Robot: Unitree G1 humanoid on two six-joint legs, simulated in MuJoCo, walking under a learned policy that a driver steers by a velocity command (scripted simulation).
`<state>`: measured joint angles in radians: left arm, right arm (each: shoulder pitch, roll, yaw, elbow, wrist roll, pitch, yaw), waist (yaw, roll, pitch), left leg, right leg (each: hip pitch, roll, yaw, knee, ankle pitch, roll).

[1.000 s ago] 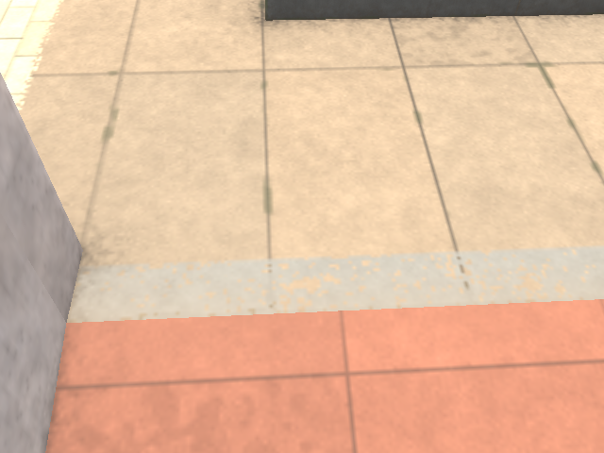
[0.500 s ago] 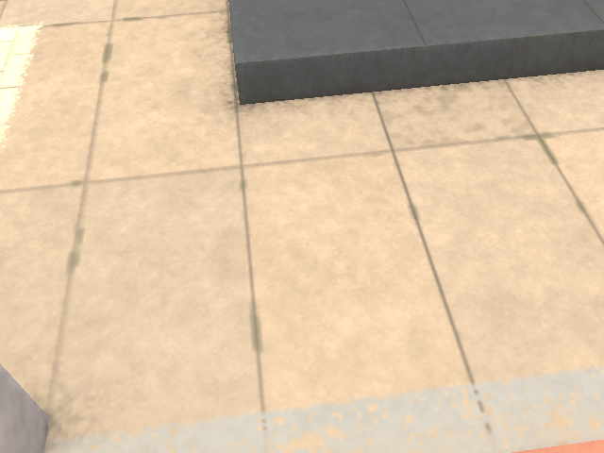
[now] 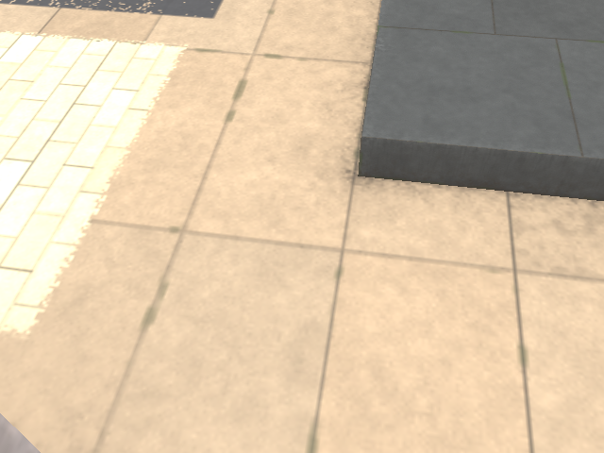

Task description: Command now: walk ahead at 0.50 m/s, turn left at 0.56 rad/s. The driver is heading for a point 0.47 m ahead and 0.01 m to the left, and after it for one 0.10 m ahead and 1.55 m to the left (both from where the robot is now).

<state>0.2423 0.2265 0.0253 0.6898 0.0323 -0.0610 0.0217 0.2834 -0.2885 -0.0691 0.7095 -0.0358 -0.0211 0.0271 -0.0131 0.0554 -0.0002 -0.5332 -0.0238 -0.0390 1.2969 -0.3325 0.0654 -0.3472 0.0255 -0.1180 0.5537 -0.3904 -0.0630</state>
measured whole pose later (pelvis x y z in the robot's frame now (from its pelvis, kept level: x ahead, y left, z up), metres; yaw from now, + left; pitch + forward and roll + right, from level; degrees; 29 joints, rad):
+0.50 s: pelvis +0.28 +0.08 +0.02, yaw +11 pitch +1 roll -1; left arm 0.35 0.24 0.04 0.80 0.02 -0.05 -0.02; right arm 0.25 -0.23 -0.04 0.72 -0.03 -0.06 0.01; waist 0.03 -0.01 0.03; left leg -0.29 -0.01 0.08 0.50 -0.22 0.08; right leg -0.42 -0.07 -0.01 1.19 -0.33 -0.04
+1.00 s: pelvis +0.56 +0.10 +0.02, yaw +24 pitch +1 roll +0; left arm 0.25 0.23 0.03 0.76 0.03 -0.08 0.01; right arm 0.29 -0.30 -0.07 0.78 -0.03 -0.02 0.03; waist -0.01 0.04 0.02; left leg -0.48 0.00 -0.03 1.15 -0.32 0.07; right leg -0.26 -0.01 -0.13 0.45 -0.20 -0.04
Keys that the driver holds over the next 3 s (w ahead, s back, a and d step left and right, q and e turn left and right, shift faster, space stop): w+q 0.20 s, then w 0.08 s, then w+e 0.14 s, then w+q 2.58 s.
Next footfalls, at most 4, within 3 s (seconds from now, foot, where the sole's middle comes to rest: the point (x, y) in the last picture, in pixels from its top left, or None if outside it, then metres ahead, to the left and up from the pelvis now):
0.34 left None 0.32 0.16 -0.75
0.82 right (305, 382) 0.66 0.03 -0.75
1.34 left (173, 331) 0.80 0.36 -0.75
1.90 right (145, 228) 1.14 0.48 -0.75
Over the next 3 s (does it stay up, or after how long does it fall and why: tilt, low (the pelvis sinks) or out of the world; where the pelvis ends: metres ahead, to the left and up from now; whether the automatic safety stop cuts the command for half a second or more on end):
stays up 1.13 0.97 0.00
